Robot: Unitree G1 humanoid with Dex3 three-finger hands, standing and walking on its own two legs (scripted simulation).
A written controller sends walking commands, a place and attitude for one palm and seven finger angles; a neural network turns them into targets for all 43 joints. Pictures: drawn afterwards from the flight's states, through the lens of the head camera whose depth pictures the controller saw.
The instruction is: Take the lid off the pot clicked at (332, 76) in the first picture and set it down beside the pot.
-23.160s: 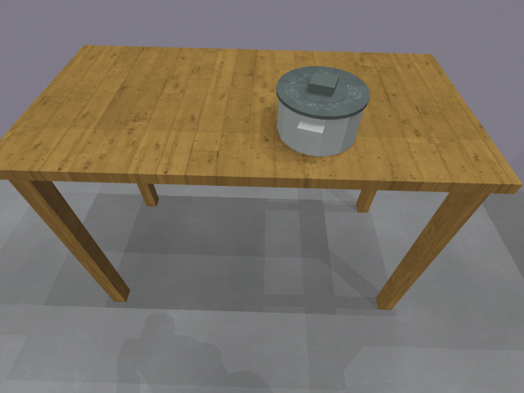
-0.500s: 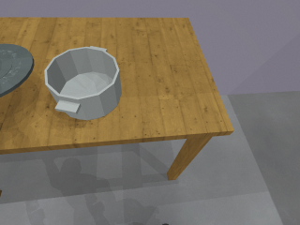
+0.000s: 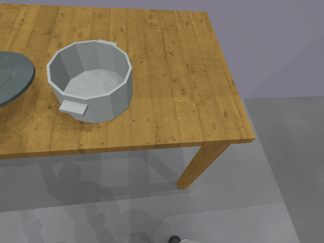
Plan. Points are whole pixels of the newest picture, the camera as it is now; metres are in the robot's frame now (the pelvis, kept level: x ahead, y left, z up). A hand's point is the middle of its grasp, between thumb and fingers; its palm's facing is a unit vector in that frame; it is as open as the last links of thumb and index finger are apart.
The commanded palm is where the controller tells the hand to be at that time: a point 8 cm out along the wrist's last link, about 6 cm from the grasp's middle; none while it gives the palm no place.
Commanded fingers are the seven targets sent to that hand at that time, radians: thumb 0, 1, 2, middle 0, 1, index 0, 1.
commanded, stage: lower the lid onto the table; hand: left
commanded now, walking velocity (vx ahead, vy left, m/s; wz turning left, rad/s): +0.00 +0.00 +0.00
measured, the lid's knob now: out of the picture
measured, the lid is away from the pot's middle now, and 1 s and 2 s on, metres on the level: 0.23 0.23 0.23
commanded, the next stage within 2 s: open the fingers wide in 0.94 s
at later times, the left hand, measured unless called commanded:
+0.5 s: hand out of the picture +0.48 +0.36 +0.11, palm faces -0.48 -0.27 -0.84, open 8.9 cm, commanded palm +0.54 +0.37 +0.17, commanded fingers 0.00 0.55 0.96 -0.78 -1.15 -0.71 -1.10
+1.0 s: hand out of the picture +0.47 +0.35 +0.08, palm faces -0.50 -0.26 -0.82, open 8.9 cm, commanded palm +0.55 +0.36 +0.14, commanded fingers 0.00 0.55 0.96 -0.78 -1.15 -0.71 -1.10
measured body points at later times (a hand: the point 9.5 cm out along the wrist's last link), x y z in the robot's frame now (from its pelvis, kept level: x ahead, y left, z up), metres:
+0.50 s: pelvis -0.01 +0.01 -0.01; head +0.11 +0.04 +0.42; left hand +0.50 +0.37 +0.16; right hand -0.07 -0.27 -0.11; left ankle -0.03 +0.06 -0.73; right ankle +0.00 -0.15 -0.73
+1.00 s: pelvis -0.02 +0.00 -0.02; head +0.11 +0.04 +0.41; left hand +0.49 +0.37 +0.13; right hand -0.07 -0.27 -0.12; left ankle -0.03 +0.06 -0.73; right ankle +0.00 -0.15 -0.73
